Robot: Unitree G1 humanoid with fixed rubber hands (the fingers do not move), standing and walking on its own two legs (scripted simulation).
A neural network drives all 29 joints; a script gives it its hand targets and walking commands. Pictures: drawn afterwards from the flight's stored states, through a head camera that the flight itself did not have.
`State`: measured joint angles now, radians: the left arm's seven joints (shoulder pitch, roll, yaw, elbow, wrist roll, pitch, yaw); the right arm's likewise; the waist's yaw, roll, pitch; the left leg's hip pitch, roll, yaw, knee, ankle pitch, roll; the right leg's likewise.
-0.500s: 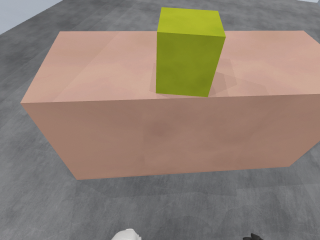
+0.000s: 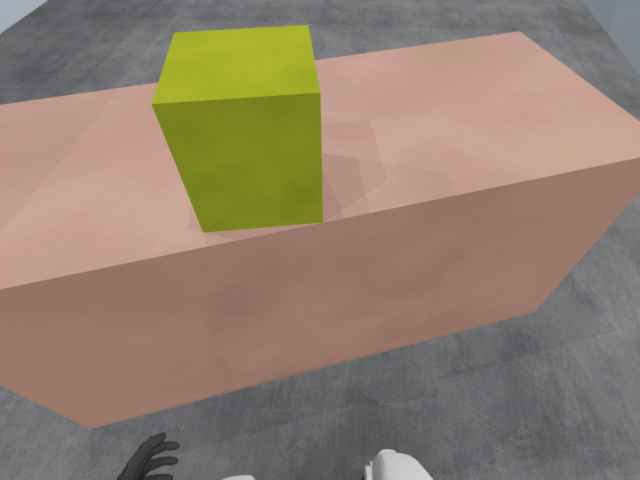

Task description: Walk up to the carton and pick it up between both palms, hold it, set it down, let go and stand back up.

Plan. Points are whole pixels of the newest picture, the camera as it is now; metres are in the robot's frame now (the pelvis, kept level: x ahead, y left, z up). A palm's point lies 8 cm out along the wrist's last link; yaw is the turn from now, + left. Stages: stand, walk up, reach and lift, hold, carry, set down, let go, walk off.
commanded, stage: walk up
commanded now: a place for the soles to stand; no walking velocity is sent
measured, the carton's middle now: (253, 133) +0.62 +0.10 +0.08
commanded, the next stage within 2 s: none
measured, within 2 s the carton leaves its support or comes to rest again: neither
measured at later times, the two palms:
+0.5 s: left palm out of the picture +0.09 +0.26 -0.09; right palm (533, 468) +0.14 -0.26 -0.08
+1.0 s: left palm out of the picture +0.03 +0.32 -0.10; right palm (505, 471) +0.14 -0.23 -0.09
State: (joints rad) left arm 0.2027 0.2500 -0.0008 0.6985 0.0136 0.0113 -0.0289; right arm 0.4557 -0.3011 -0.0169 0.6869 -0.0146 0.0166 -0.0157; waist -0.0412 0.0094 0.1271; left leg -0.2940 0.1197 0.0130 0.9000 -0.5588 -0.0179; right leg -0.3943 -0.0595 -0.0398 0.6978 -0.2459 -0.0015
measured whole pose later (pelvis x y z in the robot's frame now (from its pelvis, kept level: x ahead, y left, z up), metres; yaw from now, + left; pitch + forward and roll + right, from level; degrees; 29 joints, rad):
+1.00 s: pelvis +0.06 +0.04 +0.01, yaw +12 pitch -2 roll +0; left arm 0.43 0.31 0.03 0.79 0.03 0.03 0.00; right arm 0.47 -0.27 -0.08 0.68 -0.04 -0.02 0.07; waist -0.02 -0.01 0.01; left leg -0.28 0.01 0.05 0.61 -0.29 0.03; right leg -0.30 -0.14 -0.12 0.77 -0.53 0.00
